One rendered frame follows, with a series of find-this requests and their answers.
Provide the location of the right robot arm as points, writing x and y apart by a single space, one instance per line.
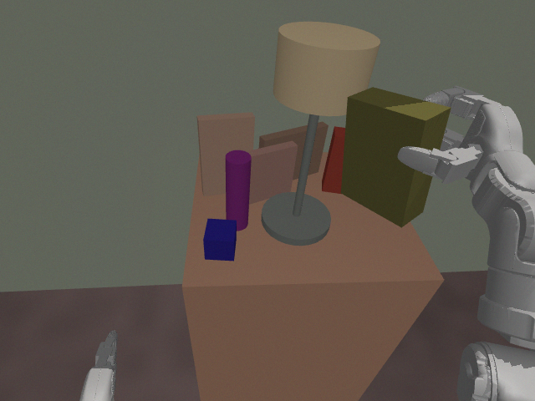
504 197

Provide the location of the right robot hand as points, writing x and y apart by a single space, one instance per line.
495 128

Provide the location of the left robot hand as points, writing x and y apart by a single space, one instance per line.
100 381

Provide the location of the desk lamp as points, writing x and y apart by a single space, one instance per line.
318 66

